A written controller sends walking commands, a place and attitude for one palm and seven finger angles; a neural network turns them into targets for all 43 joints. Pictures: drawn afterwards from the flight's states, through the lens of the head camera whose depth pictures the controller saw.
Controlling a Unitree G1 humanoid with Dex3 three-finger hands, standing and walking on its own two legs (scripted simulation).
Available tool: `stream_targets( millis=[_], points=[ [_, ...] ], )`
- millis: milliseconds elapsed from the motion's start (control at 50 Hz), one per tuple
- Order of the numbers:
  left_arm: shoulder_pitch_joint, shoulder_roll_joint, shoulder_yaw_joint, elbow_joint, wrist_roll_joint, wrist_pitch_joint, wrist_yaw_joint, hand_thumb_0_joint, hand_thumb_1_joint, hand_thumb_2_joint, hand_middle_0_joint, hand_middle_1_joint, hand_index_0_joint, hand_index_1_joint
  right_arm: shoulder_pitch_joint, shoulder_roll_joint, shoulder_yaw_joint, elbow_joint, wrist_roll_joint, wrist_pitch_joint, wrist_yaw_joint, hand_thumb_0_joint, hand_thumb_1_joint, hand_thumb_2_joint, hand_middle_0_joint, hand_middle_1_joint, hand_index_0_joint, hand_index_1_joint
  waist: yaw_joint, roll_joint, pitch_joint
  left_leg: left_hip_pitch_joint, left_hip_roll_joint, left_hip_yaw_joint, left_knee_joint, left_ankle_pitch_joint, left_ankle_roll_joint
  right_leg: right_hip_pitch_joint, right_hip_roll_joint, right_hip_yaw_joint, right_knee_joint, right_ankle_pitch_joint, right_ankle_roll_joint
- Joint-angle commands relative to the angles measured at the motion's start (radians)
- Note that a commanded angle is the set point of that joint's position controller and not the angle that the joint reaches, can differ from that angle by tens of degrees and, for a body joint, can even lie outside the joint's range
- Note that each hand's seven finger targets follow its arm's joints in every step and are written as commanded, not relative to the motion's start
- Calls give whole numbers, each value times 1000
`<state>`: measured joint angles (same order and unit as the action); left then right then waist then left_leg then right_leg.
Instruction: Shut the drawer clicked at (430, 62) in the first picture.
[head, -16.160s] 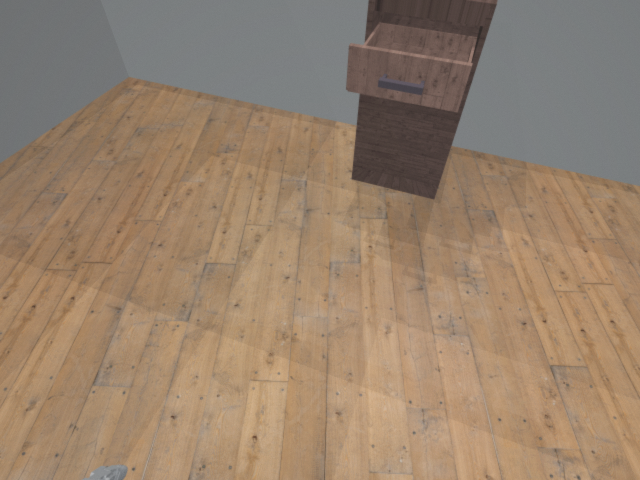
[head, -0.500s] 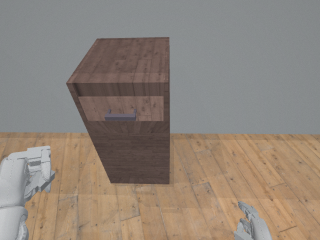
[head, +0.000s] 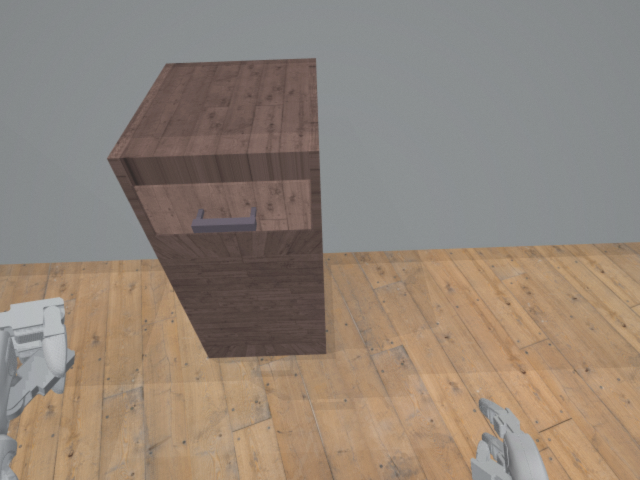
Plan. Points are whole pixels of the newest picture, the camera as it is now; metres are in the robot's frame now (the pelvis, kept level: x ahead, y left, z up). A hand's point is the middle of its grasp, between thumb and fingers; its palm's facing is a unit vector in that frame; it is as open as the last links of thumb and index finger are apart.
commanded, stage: step back with the hand held close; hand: left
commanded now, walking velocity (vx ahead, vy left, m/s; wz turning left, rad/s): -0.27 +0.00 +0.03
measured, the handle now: (225, 218) +0.63 +0.26 -0.09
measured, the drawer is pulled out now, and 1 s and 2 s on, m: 0.00 0.00 0.00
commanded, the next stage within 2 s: stop stepping back and stand still in 1.28 s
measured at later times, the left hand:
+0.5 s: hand (20, 424) +0.13 +0.26 +0.15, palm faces +0.38 -0.79 -0.49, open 3.3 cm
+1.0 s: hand out of the picture +0.08 +0.25 +0.15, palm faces +0.33 -0.81 -0.49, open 3.3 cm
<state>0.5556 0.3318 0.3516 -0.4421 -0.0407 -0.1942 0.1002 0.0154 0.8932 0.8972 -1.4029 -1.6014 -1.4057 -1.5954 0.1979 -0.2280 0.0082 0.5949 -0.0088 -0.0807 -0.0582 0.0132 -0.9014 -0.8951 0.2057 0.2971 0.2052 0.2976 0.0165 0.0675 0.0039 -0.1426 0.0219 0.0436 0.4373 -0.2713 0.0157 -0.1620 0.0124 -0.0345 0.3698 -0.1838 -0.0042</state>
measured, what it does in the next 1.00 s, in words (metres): shifts its weight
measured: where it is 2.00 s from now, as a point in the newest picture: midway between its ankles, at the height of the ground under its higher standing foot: outside the picture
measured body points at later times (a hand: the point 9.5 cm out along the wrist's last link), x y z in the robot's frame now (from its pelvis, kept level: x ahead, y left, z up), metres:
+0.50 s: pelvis -0.06 +0.02 -0.02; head -0.04 +0.01 +0.43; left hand +0.11 +0.30 +0.18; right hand +0.13 -0.21 -0.09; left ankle -0.02 +0.10 -0.74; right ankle +0.01 -0.12 -0.74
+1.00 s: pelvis -0.12 +0.02 -0.02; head -0.08 +0.04 +0.43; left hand +0.05 +0.29 +0.18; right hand +0.06 -0.23 -0.09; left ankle -0.02 +0.10 -0.74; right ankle -0.05 -0.12 -0.74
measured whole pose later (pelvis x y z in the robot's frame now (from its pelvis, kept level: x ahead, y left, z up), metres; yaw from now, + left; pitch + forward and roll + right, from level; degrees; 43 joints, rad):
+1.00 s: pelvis -0.12 +0.02 -0.02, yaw +2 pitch +2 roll -2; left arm 0.63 0.41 0.40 -0.62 -0.01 -0.32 0.12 0.01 0.89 0.90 -1.40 -1.60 -1.41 -1.60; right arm 0.18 -0.21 -0.03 0.58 -0.01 -0.08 -0.06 0.01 -0.90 -0.89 0.21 0.30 0.21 0.30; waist -0.03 0.00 0.05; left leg -0.49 -0.01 0.01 0.62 -0.18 0.05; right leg -0.40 0.05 0.05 0.57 -0.19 0.02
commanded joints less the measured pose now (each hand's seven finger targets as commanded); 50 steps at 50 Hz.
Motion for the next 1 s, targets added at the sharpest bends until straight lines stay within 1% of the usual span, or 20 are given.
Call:
stream_targets(
  millis=[0,100,200,220,320,400,500,520,580,620,680,700,740,760,800,820,840,880,900,980],
  points=[
    [36,175,116,-222,-4,-78,24,0,900,900,-1400,-1600,-1400,-1600,-106,-108,-56,-175,3,-17,-8,0,-900,-900,200,300,200,300,-6,-18,-136,-45,28,-42,-65,286,22,71,-70,72,3,306,-4],
    [83,202,150,-253,-9,-82,35,0,900,900,-1400,-1600,-1400,-1600,-108,-108,-68,-198,11,7,-14,0,-900,-900,200,300,200,300,-3,-36,-169,-105,38,-67,-60,378,12,106,-58,49,69,384,4],
    [88,198,146,-283,0,-84,39,0,900,900,-1400,-1600,-1400,-1600,-102,-113,-72,-211,12,4,-21,0,-900,-900,200,300,200,300,-2,19,-160,-189,69,-88,-91,332,25,113,-35,39,151,322,19],
    [82,200,147,-300,4,-85,39,0,900,900,-1400,-1600,-1400,-1600,-105,-118,-73,-214,10,0,-25,0,-900,-900,200,300,200,300,-2,42,-158,-223,77,-100,-98,305,30,129,-30,40,172,310,21],
    [59,188,147,-307,17,-86,42,0,900,900,-1400,-1600,-1400,-1600,-92,-122,-71,-215,11,-21,-26,0,-900,-900,200,300,200,300,-8,37,-105,-405,105,-124,-133,30,64,162,-24,64,249,232,23],
    [28,178,144,-301,26,-97,48,0,900,900,-1400,-1600,-1400,-1600,-76,-119,-68,-215,15,-38,-28,0,-900,-900,200,300,200,300,-20,-19,-58,-516,95,-130,-121,-229,77,147,-38,105,241,158,17],
    [8,191,146,-312,24,-114,57,0,900,900,-1400,-1600,-1400,-1600,-62,-112,-68,-202,6,-48,-27,0,-900,-900,200,300,200,300,-30,-120,-47,-386,20,-92,27,-247,49,-66,-104,211,32,-95,-21],
    [3,201,151,-326,21,-118,59,0,900,900,-1400,-1600,-1400,-1600,-64,-117,-71,-201,3,-47,-27,0,-900,-900,200,300,200,300,-32,-115,-54,-349,11,-93,46,-235,42,-108,-115,221,0,-147,-30],
    [20,197,143,-328,15,-131,70,0,900,900,-1400,-1600,-1400,-1600,-63,-112,-65,-189,4,-46,-27,0,-900,-900,200,300,200,300,-34,-91,-69,-272,16,-104,46,-201,34,-184,-113,183,-17,-210,-29],
    [34,198,149,-336,17,-137,74,0,900,900,-1400,-1600,-1400,-1600,-79,-122,-65,-195,4,-48,-32,0,-900,-900,200,300,200,300,-34,-6,-65,-366,60,-157,-73,-254,51,-97,-61,128,58,-183,-5],
    [51,192,168,-323,44,-146,73,0,900,900,-1400,-1600,-1400,-1600,-92,-131,-68,-210,12,-57,-36,0,-900,-900,200,300,200,300,-18,128,-68,-661,189,-272,-256,-424,114,184,39,56,369,26,32],
    [46,202,178,-334,49,-150,70,0,900,900,-1400,-1600,-1400,-1600,-90,-124,-71,-212,10,-60,-37,0,-900,-900,200,300,200,300,-15,118,-77,-659,193,-266,-230,-367,117,191,42,61,396,94,33],
    [45,211,196,-321,57,-156,63,0,900,900,-1400,-1600,-1400,-1600,-103,-125,-76,-213,7,-71,-35,0,-900,-900,200,300,200,300,-11,61,-56,-741,180,-249,-186,-383,127,241,44,96,391,75,33],
    [68,202,192,-313,52,-160,57,0,900,900,-1400,-1600,-1400,-1600,-79,-126,-79,-204,8,-73,-31,0,-900,-900,200,300,200,300,-16,35,-54,-698,147,-221,-135,-332,115,199,33,120,344,128,20],
    [68,206,180,-347,29,-170,48,0,900,900,-1400,-1600,-1400,-1600,-67,-123,-77,-181,2,-76,-23,0,-900,-900,200,300,200,300,-31,-28,-93,-499,66,-156,-14,-121,72,51,-27,202,219,269,-12],
    [60,224,192,-368,22,-177,50,0,900,900,-1400,-1600,-1400,-1600,-59,-119,-76,-166,-5,-76,-22,0,-900,-900,200,300,200,300,-37,-34,-138,-398,49,-130,26,19,52,7,-64,221,194,372,-22],
    [70,222,176,-365,16,-175,49,0,900,900,-1400,-1600,-1400,-1600,-56,-110,-79,-157,-2,-75,-19,0,-900,-900,200,300,200,300,-35,-76,-190,-295,31,-100,79,121,33,-42,-86,230,167,385,-26],
    [73,235,178,-382,13,-178,49,0,900,900,-1400,-1600,-1400,-1600,-64,-112,-86,-161,2,-68,-16,0,-900,-900,200,300,200,300,-39,-84,-206,-234,23,-92,108,66,31,-104,-100,243,110,245,-34],
    [79,244,188,-380,11,-180,52,0,900,900,-1400,-1600,-1400,-1600,-64,-110,-87,-162,2,-62,-16,0,-900,-900,200,300,200,300,-40,-97,-192,-239,16,-100,110,-3,31,-130,-102,248,81,156,-40],
    [85,248,201,-369,9,-189,65,0,900,900,-1400,-1600,-1400,-1600,-70,-115,-86,-163,5,-49,-21,0,-900,-900,200,300,200,300,-47,-62,-113,-252,23,-138,105,-203,34,-262,-89,234,17,-168,-45]
  ],
)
